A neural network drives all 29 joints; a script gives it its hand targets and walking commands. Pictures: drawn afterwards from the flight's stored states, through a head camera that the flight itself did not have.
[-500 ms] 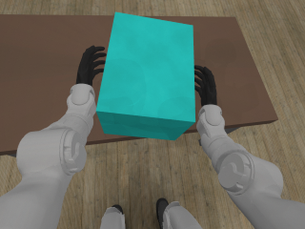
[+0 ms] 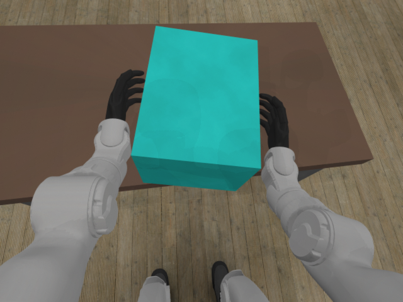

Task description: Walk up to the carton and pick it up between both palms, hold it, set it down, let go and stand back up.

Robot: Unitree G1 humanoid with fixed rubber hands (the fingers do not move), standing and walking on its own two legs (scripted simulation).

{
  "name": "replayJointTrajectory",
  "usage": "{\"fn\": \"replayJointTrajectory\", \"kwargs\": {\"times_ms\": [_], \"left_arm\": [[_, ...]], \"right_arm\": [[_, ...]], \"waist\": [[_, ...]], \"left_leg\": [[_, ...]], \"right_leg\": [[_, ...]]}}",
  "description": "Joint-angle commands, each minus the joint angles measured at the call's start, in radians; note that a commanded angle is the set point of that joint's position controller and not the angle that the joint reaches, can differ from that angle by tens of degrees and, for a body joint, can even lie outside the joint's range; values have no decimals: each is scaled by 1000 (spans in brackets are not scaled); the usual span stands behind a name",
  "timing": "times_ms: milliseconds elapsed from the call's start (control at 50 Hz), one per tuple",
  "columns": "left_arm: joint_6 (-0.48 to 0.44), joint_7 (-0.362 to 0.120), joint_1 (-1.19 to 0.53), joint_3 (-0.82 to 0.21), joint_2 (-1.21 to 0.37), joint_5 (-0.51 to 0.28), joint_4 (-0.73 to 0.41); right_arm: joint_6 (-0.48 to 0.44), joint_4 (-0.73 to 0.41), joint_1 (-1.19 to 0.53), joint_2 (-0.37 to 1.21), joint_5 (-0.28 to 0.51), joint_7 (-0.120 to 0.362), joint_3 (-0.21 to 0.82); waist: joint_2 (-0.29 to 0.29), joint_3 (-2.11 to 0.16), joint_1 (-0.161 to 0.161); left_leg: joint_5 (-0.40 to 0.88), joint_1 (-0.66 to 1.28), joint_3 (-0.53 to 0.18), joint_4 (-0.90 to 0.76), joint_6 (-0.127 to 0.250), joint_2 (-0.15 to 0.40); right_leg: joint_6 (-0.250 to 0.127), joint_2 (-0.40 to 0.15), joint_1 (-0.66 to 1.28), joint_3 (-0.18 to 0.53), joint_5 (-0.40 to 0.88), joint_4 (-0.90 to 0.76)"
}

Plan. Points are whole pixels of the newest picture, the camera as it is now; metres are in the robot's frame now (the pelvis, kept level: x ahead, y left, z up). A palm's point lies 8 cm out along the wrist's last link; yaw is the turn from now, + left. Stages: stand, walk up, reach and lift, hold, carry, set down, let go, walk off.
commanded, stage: reach and lift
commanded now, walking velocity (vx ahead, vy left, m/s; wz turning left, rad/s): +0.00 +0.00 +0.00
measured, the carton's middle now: (198, 114) +0.52 -0.02 -0.06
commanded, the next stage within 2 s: none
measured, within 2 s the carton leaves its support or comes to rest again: leaves its support in 0.58 s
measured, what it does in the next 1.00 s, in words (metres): stands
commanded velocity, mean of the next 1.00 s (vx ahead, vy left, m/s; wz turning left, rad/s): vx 0.00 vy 0.00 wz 0.00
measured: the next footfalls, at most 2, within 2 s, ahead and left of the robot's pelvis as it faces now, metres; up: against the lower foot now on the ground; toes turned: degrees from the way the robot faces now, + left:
none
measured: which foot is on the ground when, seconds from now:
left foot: down 0.00-1.00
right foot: down 0.00-1.00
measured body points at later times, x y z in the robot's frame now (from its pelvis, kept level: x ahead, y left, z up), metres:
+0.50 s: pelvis +0.00 +0.00 +0.00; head +0.15 +0.03 +0.42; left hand +0.48 +0.14 +0.00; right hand +0.43 -0.17 -0.01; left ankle +0.02 +0.11 -0.68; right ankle +0.03 -0.14 -0.68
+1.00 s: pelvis +0.01 -0.01 +0.03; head +0.04 +0.02 +0.48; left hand +0.46 +0.15 +0.12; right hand +0.42 -0.16 +0.10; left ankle +0.02 +0.11 -0.68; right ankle +0.02 -0.14 -0.68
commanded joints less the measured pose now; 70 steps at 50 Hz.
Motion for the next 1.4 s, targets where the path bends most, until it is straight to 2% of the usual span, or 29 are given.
{"fn": "replayJointTrajectory", "kwargs": {"times_ms": [0,40,140,200,220,240,280,340,420,460,500,560,660,680,720,760,800,860,880,940,980,1020,1100,1140,1240,1260,1300,1360,1380], "left_arm": [[-14,-163,-324,-134,-714,50,-47],[-31,-164,-389,-141,-707,45,-41],[-8,-155,-321,-165,-718,27,-62],[-11,-153,-362,-159,-736,9,-74],[-6,-155,-353,-196,-754,3,-92],[2,-141,-314,-202,-756,13,-86],[13,-136,-262,-253,-792,-32,-115],[11,-143,-388,-244,-770,-62,-144],[16,-131,-346,-299,-825,-92,-219],[32,-119,-314,-333,-872,-108,-235],[25,-118,-410,-401,-879,-162,-366],[41,-116,-435,-438,-900,-189,-380],[100,-92,-406,-507,-966,-237,-526],[111,-91,-392,-538,-974,-252,-558],[150,-92,-413,-487,-953,-250,-528],[160,-88,-512,-508,-956,-277,-599],[192,-84,-414,-475,-970,-259,-613],[235,-113,-495,-409,-915,-261,-587],[249,-118,-448,-389,-902,-253,-553],[281,-142,-402,-330,-884,-217,-483],[306,-172,-480,-289,-852,-196,-405],[304,-169,-402,-272,-848,-179,-479],[348,-226,-340,-195,-781,-122,-366],[348,-234,-360,-221,-826,-137,-413],[350,-237,-246,-222,-806,-115,-543],[359,-244,-231,-233,-834,-116,-538],[376,-226,-225,-293,-859,-131,-611],[407,-185,-192,-381,-905,-180,-864],[432,-186,-171,-375,-891,-171,-833]], "right_arm": [[26,86,-327,547,-103,167,306],[0,63,-409,529,-126,165,287],[34,53,-353,539,-77,178,340],[61,36,-383,559,-49,173,370],[57,-26,-407,589,-46,175,378],[76,-25,-423,600,-24,180,418],[102,-101,-428,602,21,189,472],[134,-94,-457,610,19,190,454],[155,-150,-438,637,55,196,537],[187,-262,-469,668,116,201,601],[202,-309,-481,688,144,200,645],[240,-408,-545,691,164,194,668],[331,-598,-571,717,271,189,786],[356,-604,-528,707,279,189,785],[392,-669,-618,689,296,188,768],[426,-638,-603,659,309,182,721],[471,-702,-572,695,338,181,767],[525,-663,-621,665,331,160,708],[533,-652,-607,672,331,162,718],[574,-610,-577,680,328,150,687],[582,-561,-614,633,291,135,584],[594,-606,-566,680,318,135,668],[614,-580,-548,639,284,108,583],[609,-651,-586,678,281,100,646],[616,-703,-403,721,312,88,764],[606,-741,-433,704,302,80,751],[596,-805,-440,709,322,86,789],[613,-901,-367,746,400,96,925],[631,-866,-338,689,388,91,886]], "waist": [[208,-773,53],[235,-802,37],[260,-777,68],[206,-772,73],[224,-825,57],[227,-838,86],[205,-880,85],[223,-827,68],[237,-871,89],[246,-901,92],[233,-921,85],[193,-917,67],[187,-943,85],[217,-953,62],[176,-879,97],[181,-838,34],[174,-842,85],[113,-678,31],[112,-643,62],[70,-493,63],[89,-389,7],[77,-414,49],[61,-292,8],[30,-328,-6],[-2,-375,31],[-18,-405,-2],[55,-452,22],[61,-597,34],[76,-505,25]], "left_leg": [[588,824,50,42,-91,-25],[524,778,50,38,-98,-29],[584,831,37,34,-104,-18],[577,800,53,29,-90,-26],[574,800,49,48,-93,-34],[585,790,36,38,-91,-30],[580,826,12,35,-90,-18],[441,759,41,19,-79,-31],[522,750,40,33,-84,-42],[590,796,29,31,-85,-40],[506,779,27,19,-88,-38],[417,754,23,6,-81,-48],[425,801,8,-22,-83,-61],[421,817,0,-30,-82,-60],[355,765,15,-65,-68,-65],[310,806,-1,-93,-82,-64],[367,841,8,-102,-63,-66],[274,819,1,-168,-56,-67],[273,803,15,-184,-48,-69],[267,849,5,-232,-37,-65],[202,852,2,-268,-52,-67],[313,883,12,-278,-42,-75],[231,854,8,-349,-29,-83],[278,864,1,-361,-27,-81],[353,835,13,-376,-10,-113],[361,850,1,-377,-8,-105],[429,878,3,-362,-36,-104],[583,991,0,-318,-53,-103],[533,986,-9,-341,-59,-100]], "right_leg": [[-44,78,362,-41,386,-64],[-49,71,345,-54,352,-65],[-53,84,293,-58,320,-66],[-54,80,381,-34,351,-52],[-41,80,368,-29,374,-42],[-39,78,387,-27,354,-46],[-37,80,404,-18,369,-37],[-44,75,428,-17,290,-32],[-34,88,465,-17,316,-27],[-27,97,470,-16,359,-26],[-33,89,511,-2,333,-29],[-24,86,525,-8,257,-39],[-25,84,594,16,258,-60],[-29,89,604,17,257,-63],[-31,82,626,30,208,-80],[-26,82,617,5,169,-112],[-25,86,690,33,237,-107],[-18,58,738,26,215,-155],[-17,54,755,35,213,-154],[-18,54,810,32,223,-181],[-26,36,808,30,187,-210],[-18,47,915,46,318,-212],[-9,19,1009,46,328,-260],[-4,12,1070,43,424,-268],[24,-8,1271,89,705,-259],[29,-7,1272,78,708,-254],[10,7,1219,65,676,-265],[14,37,1219,63,782,-252],[10,35,1188,57,723,-266]]}}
